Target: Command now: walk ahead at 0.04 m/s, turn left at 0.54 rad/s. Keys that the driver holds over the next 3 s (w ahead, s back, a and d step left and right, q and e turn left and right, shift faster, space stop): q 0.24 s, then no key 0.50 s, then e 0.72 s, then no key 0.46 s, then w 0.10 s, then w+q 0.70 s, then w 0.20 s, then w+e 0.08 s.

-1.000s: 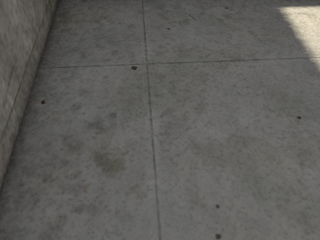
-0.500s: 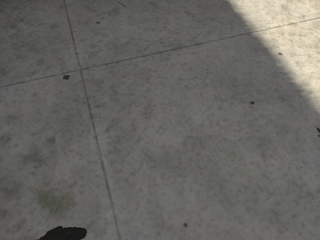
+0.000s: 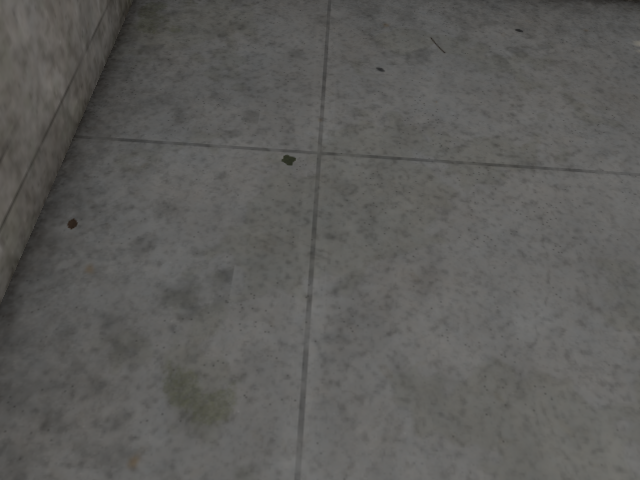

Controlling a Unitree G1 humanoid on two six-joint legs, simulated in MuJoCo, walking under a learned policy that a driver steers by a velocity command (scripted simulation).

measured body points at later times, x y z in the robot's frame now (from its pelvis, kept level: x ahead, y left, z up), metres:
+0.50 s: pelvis +0.00 -0.04 +0.02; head +0.03 -0.05 +0.47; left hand +0.04 +0.25 -0.09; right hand +0.18 -0.27 -0.11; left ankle +0.02 +0.07 -0.69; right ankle +0.02 -0.13 -0.72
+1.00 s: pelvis -0.02 -0.04 +0.01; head +0.00 -0.04 +0.46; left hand +0.01 +0.25 -0.12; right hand +0.12 -0.29 -0.12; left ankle -0.06 +0.07 -0.72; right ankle +0.00 -0.13 -0.71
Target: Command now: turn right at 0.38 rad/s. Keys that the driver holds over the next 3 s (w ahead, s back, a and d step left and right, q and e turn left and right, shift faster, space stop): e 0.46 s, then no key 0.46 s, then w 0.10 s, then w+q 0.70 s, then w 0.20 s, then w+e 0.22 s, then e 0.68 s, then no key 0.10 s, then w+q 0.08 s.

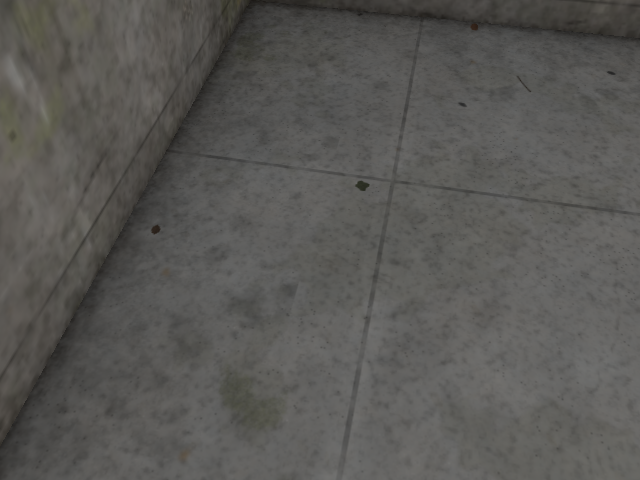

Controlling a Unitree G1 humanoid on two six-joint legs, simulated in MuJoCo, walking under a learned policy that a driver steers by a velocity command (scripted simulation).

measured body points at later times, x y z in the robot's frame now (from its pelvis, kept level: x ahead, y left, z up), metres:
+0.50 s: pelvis -0.01 -0.04 +0.01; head +0.02 -0.06 +0.46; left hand +0.14 +0.22 -0.10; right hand +0.04 -0.34 -0.12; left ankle +0.04 +0.11 -0.68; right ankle +0.00 -0.10 -0.73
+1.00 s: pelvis +0.01 +0.00 +0.01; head +0.03 +0.01 +0.46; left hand +0.17 +0.23 -0.14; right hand +0.01 -0.27 -0.12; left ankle +0.04 +0.09 -0.73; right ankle -0.07 -0.10 -0.73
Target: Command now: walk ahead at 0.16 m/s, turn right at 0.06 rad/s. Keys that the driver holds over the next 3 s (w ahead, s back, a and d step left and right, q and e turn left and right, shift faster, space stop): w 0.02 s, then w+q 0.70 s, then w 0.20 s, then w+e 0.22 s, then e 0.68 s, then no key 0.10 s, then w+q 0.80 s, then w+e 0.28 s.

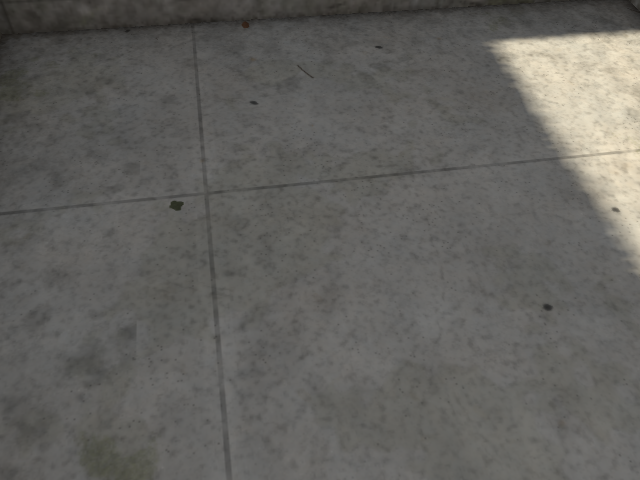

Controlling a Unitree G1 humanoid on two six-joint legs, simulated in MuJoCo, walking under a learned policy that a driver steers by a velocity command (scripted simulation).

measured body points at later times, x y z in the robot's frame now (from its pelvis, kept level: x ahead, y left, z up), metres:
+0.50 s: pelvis +0.16 +0.08 -0.02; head +0.19 +0.10 +0.43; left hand +0.13 +0.34 -0.17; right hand +0.34 -0.17 -0.13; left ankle +0.19 +0.14 -0.74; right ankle +0.06 -0.09 -0.65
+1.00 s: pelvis +0.45 +0.13 -0.02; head +0.48 +0.15 +0.43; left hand +0.52 +0.44 -0.12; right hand +0.55 -0.13 -0.15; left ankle +0.23 +0.15 -0.67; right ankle +0.56 +0.10 -0.74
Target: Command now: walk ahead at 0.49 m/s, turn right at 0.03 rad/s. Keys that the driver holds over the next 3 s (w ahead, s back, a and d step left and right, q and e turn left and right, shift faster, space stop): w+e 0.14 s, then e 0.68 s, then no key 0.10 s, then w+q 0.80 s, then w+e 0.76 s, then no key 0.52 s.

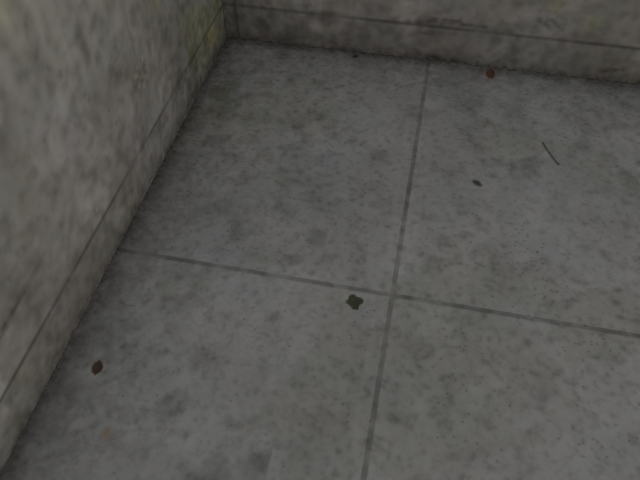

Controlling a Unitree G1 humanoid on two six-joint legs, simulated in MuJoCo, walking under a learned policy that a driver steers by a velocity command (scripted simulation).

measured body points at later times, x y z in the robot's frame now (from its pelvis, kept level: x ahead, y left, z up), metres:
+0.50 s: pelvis +0.22 +0.02 +0.00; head +0.26 +0.03 +0.45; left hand +0.30 +0.29 -0.14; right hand +0.35 -0.26 -0.09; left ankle +0.32 +0.08 -0.72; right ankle +0.10 -0.07 -0.66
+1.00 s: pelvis +0.22 -0.01 +0.02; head +0.21 -0.04 +0.47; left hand +0.46 +0.15 -0.08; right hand +0.15 -0.28 -0.12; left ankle +0.30 +0.10 -0.67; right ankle +0.17 -0.08 -0.72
